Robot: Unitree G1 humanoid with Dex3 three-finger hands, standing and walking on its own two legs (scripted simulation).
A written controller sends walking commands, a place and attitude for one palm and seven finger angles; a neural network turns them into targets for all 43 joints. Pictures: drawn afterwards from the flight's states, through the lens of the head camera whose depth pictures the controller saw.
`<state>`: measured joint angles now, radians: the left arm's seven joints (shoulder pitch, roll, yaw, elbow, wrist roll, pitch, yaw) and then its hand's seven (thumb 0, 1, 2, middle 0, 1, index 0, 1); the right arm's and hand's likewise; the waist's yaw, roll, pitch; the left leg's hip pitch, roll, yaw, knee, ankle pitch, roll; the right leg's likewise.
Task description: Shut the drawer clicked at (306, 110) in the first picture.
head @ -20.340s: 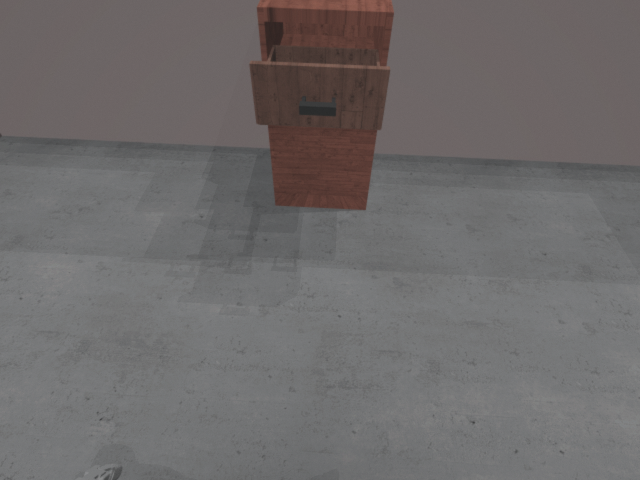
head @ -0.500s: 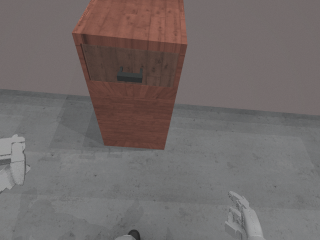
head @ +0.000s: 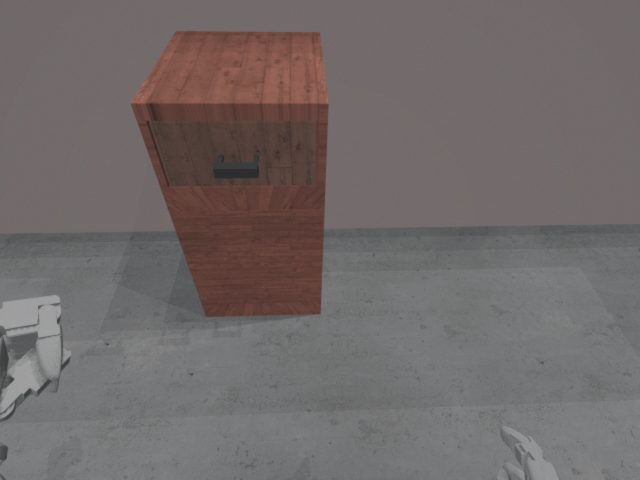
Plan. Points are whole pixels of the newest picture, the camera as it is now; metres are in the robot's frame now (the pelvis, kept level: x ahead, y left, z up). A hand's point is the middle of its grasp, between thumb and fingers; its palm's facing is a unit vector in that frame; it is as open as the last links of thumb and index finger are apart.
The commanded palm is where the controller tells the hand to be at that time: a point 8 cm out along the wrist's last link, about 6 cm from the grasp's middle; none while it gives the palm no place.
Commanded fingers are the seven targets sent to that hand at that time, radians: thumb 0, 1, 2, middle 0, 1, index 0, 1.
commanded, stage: stop stepping back and stand still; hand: left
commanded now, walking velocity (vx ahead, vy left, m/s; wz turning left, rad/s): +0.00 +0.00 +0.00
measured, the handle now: (237, 164) +0.80 +0.21 -0.06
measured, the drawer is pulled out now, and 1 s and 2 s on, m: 0.00 0.00 0.00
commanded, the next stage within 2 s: let the arm hang, fingers relaxed in 0.34 s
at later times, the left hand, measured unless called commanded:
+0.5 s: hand (50, 411) +0.17 +0.26 +0.10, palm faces +0.27 -0.83 -0.48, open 3.2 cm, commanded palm none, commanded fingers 0.00 0.90 0.90 -1.24 -1.43 -1.24 -1.43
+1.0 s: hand out of the picture -0.12 +0.19 -0.16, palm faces +0.08 -0.97 -0.21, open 5.1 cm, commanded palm none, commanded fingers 0.00 0.90 0.90 -0.24 -0.34 -0.24 -0.34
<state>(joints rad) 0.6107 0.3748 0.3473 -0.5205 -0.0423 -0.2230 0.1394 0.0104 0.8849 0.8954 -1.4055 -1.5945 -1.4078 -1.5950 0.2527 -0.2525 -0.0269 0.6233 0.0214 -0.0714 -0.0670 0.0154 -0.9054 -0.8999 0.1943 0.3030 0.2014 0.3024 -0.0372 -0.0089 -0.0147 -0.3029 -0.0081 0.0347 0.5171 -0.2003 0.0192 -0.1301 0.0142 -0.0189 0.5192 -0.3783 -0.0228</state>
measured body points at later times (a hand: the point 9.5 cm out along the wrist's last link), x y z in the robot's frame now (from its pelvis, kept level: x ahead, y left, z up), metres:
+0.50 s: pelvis -0.02 +0.01 +0.00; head -0.01 +0.01 +0.45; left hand +0.15 +0.30 +0.13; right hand +0.15 -0.21 -0.10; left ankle +0.05 +0.11 -0.73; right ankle -0.06 -0.10 -0.73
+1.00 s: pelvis -0.02 +0.01 +0.00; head +0.00 +0.02 +0.45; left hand -0.12 +0.24 -0.15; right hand -0.04 -0.21 -0.15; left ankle +0.05 +0.11 -0.73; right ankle -0.06 -0.10 -0.73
